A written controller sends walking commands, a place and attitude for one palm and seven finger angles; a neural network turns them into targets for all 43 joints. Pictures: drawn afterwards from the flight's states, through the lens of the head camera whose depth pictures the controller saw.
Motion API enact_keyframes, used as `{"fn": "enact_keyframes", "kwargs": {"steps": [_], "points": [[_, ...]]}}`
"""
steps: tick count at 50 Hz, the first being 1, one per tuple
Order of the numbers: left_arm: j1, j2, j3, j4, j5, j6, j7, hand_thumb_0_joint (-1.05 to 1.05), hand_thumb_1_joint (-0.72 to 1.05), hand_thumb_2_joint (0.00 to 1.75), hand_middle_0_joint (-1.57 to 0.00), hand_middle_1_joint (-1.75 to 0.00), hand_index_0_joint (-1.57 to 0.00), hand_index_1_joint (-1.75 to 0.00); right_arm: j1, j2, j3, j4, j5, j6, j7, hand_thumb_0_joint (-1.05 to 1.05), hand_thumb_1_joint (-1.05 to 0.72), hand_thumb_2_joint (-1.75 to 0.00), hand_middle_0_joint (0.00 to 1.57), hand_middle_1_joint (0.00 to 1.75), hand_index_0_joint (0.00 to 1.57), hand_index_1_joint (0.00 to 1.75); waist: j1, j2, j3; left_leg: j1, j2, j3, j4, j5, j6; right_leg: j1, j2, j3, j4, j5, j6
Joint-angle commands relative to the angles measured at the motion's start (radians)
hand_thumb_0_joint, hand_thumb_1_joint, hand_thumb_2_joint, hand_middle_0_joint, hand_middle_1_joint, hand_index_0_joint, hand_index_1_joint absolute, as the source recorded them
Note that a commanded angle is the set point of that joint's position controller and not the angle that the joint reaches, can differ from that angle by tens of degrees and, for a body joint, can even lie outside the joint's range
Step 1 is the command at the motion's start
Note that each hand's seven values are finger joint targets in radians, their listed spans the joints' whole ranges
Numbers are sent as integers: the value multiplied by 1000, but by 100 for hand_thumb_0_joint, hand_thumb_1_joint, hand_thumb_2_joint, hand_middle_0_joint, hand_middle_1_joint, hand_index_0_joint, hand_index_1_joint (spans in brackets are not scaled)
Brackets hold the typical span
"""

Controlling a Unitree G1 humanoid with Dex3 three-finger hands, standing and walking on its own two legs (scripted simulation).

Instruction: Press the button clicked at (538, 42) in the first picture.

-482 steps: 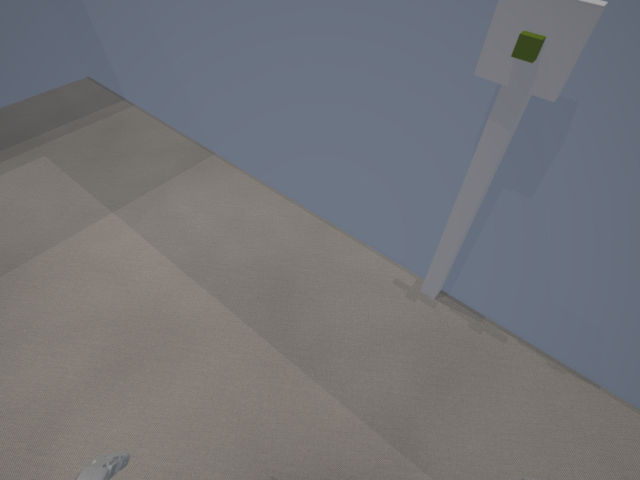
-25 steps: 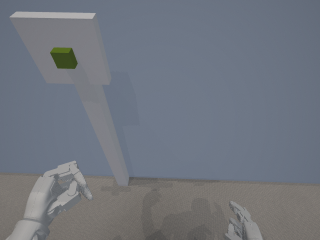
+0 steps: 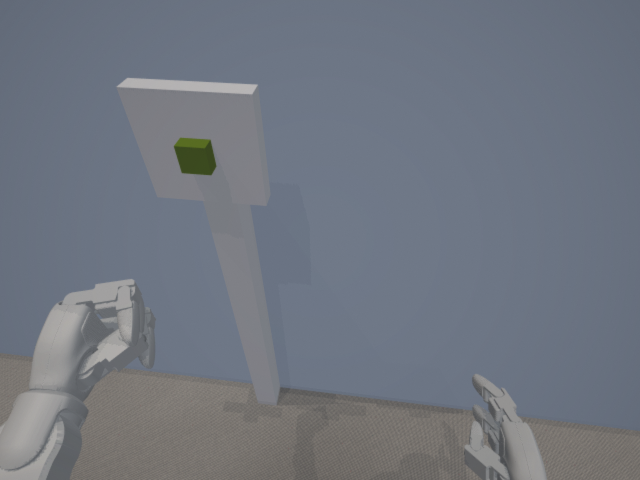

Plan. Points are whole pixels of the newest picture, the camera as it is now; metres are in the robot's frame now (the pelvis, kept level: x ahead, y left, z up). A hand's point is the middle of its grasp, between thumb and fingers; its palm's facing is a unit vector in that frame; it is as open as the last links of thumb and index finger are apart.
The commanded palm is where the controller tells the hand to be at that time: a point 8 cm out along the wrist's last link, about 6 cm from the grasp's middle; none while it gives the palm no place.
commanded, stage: raise the hand and make a fist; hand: left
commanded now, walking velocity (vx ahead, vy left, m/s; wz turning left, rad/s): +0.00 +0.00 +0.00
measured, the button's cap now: (196, 155) +0.48 +0.23 +0.18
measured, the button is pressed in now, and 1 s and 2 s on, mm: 0 0 0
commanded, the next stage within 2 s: aim a knuckle at the button in 0.70 s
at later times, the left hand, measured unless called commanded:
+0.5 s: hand (141, 305) +0.24 +0.21 +0.16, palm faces +0.00 -1.00 -0.07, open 3.1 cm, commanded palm +0.20 +0.26 +0.18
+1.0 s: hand (147, 297) +0.24 +0.20 +0.18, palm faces +0.08 -0.99 -0.07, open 3.1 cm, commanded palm +0.22 +0.24 +0.17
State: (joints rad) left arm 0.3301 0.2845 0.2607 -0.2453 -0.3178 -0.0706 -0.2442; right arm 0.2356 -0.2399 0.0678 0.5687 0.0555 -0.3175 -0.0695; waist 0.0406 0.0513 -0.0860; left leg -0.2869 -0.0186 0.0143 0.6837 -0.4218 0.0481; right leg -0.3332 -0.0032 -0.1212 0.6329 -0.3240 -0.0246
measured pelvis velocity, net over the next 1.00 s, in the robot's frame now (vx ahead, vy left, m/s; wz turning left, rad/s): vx -0.02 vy -0.02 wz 0.00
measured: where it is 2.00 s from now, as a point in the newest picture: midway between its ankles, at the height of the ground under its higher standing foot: outside the picture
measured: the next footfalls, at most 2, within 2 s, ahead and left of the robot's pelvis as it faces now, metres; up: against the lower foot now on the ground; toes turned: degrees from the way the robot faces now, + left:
none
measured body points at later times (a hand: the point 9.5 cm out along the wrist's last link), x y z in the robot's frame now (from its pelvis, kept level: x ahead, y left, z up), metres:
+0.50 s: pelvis +0.00 +0.00 +0.01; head -0.03 -0.02 +0.46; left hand +0.23 +0.26 +0.17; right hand +0.19 -0.22 -0.05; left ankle -0.04 +0.08 -0.72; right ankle +0.01 -0.10 -0.72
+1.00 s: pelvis -0.02 -0.02 +0.01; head -0.05 -0.05 +0.46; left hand +0.23 +0.25 +0.18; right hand +0.18 -0.24 -0.05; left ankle -0.04 +0.08 -0.72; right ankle +0.01 -0.11 -0.72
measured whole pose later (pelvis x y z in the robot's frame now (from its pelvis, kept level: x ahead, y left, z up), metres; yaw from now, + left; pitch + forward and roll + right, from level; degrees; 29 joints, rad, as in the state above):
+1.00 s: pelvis -0.02 -0.02 +0.01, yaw +0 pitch -4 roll +0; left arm 0.06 0.32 0.32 -0.12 -0.31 0.15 -0.26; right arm 0.20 -0.25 0.08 0.65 0.07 -0.26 -0.10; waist 0.05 0.06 -0.02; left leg -0.15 -0.01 0.01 0.53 -0.33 0.02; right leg -0.20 0.01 -0.13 0.51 -0.25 -0.05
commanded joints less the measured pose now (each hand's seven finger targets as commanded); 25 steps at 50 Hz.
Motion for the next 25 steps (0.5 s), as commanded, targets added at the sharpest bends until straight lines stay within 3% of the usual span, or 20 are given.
{"fn": "enact_keyframes", "kwargs": {"steps": [1,3,6,8,12,13,15,19,23,25], "points": [[-174,157,44,-196,-3,43,-43,0,90,90,-130,-150,-130,-150,-91,-132,-50,-143,14,-41,-15,0,-90,-90,20,30,20,30,-12,-21,-40,7,34,-76,-152,373,-33,102,-1,39,-92,279,3],[-215,186,75,-195,-5,76,-42,0,90,90,-130,-150,-130,-150,-108,-131,-42,-139,9,-33,-19,0,-90,-90,20,30,20,30,-5,-21,-30,12,32,-79,-166,364,-31,120,-1,40,-105,267,0],[-291,236,137,-276,-7,79,-27,0,90,90,-130,-150,-130,-150,-125,-118,-37,-142,6,-28,-19,0,-90,-90,20,30,20,30,10,20,-111,78,31,-81,-180,433,-38,164,-6,37,-106,306,-2],[-327,243,148,-288,-12,77,-17,0,90,90,-130,-150,-130,-150,-130,-113,-28,-131,1,-28,-16,0,-90,-90,20,30,20,30,11,36,-123,98,32,-88,-188,461,-46,179,-1,34,-111,316,-5],[-374,218,132,-225,-23,105,-29,0,90,90,-130,-150,-130,-150,-145,-117,-26,-111,9,-29,-18,0,-90,-90,20,30,20,30,5,44,-79,118,36,-93,-213,464,-55,167,-1,30,-132,313,-5],[-376,218,132,-187,-25,127,-36,0,90,90,-130,-150,-130,-150,-146,-122,-25,-105,9,-25,-18,0,-90,-90,20,30,20,30,9,11,-66,104,35,-94,-218,450,-50,179,2,34,-141,310,-8],[-410,218,118,-164,-23,175,-51,0,90,90,-130,-150,-130,-150,-156,-127,-27,-104,19,-15,-21,0,-90,-90,20,30,20,30,5,17,-46,106,35,-92,-233,423,-49,171,-3,34,-153,291,-6],[-318,190,111,-117,-24,258,-74,0,90,90,-130,-150,-130,-150,-171,-130,-30,-119,24,11,-15,0,-90,-90,20,30,20,30,14,-35,-22,85,31,-83,-241,413,-44,182,-4,35,-162,296,-5],[-341,249,176,-243,-25,242,-46,0,90,90,-130,-150,-130,-150,-191,-123,-31,-141,12,25,-9,0,-90,-90,20,30,20,30,26,-43,-92,103,26,-76,-236,417,-37,218,-3,44,-159,299,-3],[-372,254,185,-300,-19,202,-23,0,90,90,-130,-150,-130,-150,-188,-111,-31,-145,8,23,-7,0,-90,-90,20,30,20,30,23,16,-112,130,25,-70,-241,417,-39,213,-4,49,-163,290,-4]]}}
